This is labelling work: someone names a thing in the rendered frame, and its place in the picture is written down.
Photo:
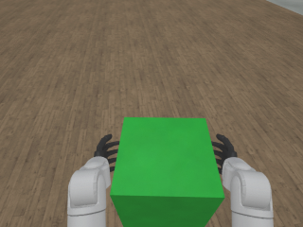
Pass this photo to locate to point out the left robot hand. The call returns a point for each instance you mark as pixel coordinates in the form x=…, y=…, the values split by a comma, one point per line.
x=102, y=149

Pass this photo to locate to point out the left robot forearm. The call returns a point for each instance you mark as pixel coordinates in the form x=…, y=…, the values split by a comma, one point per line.
x=86, y=197

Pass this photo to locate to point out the carton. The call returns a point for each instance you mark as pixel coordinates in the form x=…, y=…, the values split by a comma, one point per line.
x=166, y=174

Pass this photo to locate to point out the right robot hand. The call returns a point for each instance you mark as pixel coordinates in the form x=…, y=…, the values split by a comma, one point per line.
x=227, y=151

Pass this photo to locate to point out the right robot forearm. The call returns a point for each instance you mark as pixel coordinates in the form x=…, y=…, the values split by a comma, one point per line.
x=250, y=194

